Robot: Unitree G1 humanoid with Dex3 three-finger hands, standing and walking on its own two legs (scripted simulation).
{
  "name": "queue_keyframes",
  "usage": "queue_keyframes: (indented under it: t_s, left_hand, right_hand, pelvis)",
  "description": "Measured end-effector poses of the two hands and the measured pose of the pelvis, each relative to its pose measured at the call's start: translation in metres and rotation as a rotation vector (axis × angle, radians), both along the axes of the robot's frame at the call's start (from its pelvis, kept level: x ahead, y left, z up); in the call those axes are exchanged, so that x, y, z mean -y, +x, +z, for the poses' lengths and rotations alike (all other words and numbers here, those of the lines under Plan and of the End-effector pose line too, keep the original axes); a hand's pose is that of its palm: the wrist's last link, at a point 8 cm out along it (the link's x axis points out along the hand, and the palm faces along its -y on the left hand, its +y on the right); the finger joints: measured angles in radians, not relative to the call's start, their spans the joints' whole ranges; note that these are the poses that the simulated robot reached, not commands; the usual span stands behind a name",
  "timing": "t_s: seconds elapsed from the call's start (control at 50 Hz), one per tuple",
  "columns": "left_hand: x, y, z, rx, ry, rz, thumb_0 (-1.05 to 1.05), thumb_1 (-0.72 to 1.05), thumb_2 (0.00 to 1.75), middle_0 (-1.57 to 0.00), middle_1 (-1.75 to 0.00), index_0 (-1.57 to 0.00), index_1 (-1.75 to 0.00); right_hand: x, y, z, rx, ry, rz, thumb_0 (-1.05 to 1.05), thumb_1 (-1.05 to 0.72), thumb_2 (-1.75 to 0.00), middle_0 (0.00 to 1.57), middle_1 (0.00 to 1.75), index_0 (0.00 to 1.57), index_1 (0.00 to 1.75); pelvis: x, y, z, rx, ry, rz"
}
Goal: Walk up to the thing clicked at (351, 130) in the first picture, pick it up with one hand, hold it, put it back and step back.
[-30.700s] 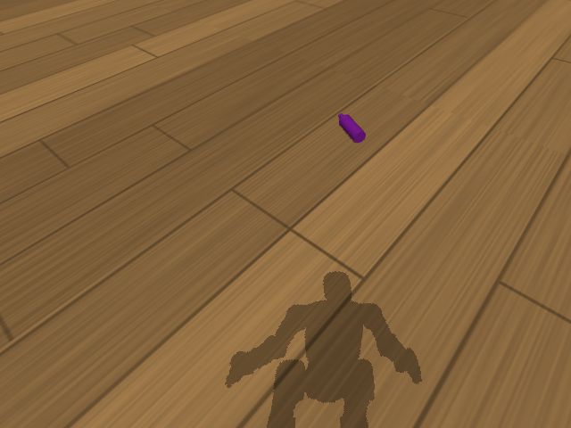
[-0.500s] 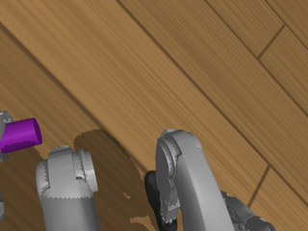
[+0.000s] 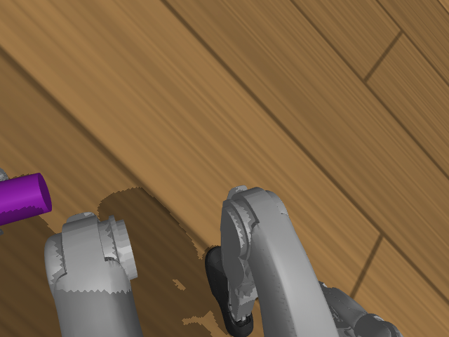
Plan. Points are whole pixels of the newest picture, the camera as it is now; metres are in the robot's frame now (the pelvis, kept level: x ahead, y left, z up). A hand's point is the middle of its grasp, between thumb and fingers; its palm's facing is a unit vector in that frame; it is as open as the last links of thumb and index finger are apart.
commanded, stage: open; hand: left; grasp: from above
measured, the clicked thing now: out of the picture +0.35 +0.39 -0.25
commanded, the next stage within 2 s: withdraw in 0.70 s
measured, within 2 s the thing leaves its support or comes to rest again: rests again in 0.20 s
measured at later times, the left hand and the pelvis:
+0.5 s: hand out of the picture +0.36 +0.36 -0.23, palm faces -0.41 -0.19 -0.89, open 13.3 cm; pelvis +0.00 +0.00 +0.00, yaw -1 degrees
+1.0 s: hand out of the picture +0.36 +0.35 -0.22, palm faces -0.35 -0.16 -0.92, open 13.7 cm; pelvis +0.00 +0.00 +0.00, yaw -1 degrees
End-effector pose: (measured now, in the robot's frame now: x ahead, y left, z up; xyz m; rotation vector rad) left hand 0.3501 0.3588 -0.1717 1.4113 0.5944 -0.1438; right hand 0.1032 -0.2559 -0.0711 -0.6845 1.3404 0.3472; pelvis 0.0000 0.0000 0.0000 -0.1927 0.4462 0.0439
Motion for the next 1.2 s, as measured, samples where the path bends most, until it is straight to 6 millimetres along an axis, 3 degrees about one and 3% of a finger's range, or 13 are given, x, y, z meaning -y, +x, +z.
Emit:
queue_keyframes:
  t_s: [0.14,0.44,0.7,0.96,1.06,1.14,1.2]
  left_hand:
    - [0.002,-0.001,-0.001,0.010,0.003,-0.005,-0.01,-0.14,0.79,-0.46,-0.83,-0.48,-0.84]
    - [0.001,0.013,-0.001,0.030,0.013,0.023,0.00,-0.40,1.02,-0.13,-1.07,-0.15,-1.05]
    - [-0.015,0.003,0.000,-0.009,-0.009,0.048,0.00,-0.44,1.02,-0.07,-1.09,-0.09,-1.07]
    - [0.001,0.008,0.001,0.071,-0.017,-0.039,0.00,-0.42,0.95,-0.06,-1.05,-0.10,-1.01]
    - [-0.008,0.013,0.026,0.176,0.034,-0.006,0.00,-0.43,0.94,-0.06,-1.01,-0.10,-0.98]
    - [-0.022,0.015,0.073,0.246,0.099,0.052,0.00,-0.45,0.95,-0.06,-1.00,-0.10,-0.97]
    - [-0.024,0.011,0.112,0.203,0.146,0.061,0.00,-0.46,0.96,-0.07,-0.99,-0.09,-0.97]
  right_hand:
    - [0.000,0.000,0.005,0.006,-0.003,0.010,0.00,-0.89,-0.89,0.21,0.30,0.20,0.30]
    - [-0.004,0.002,0.009,0.020,0.017,0.017,0.00,-0.89,-0.89,0.20,0.30,0.20,0.30]
    - [-0.002,-0.005,0.009,0.011,-0.003,0.013,0.00,-0.89,-0.89,0.21,0.30,0.20,0.30]
    - [-0.005,-0.003,0.011,0.013,-0.014,0.016,0.00,-0.89,-0.89,0.21,0.30,0.20,0.30]
    - [-0.006,0.005,0.008,0.041,0.023,-0.016,0.00,-0.89,-0.89,0.21,0.30,0.20,0.30]
    - [-0.008,0.020,0.006,0.101,0.075,-0.094,0.00,-0.89,-0.89,0.21,0.30,0.20,0.30]
    - [-0.011,0.034,0.007,0.140,0.123,-0.155,0.00,-0.89,-0.89,0.21,0.30,0.20,0.30]
  pelvis:
    - [-0.001,-0.001,0.001,0.004,-0.004,0.000]
    - [-0.002,-0.002,0.002,0.005,-0.014,-0.005]
    - [-0.001,-0.004,0.001,0.020,-0.014,-0.002]
    - [-0.003,-0.004,0.001,0.018,-0.024,-0.007]
    - [-0.003,-0.001,0.003,-0.006,-0.017,0.001]
    - [-0.002,0.001,0.012,-0.046,-0.004,0.015]
    - [-0.001,0.001,0.026,-0.087,0.014,0.030]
